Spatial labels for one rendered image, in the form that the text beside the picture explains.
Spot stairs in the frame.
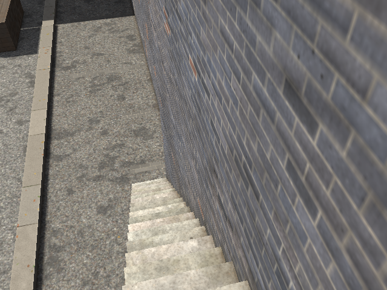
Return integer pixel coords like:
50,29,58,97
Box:
122,178,251,290

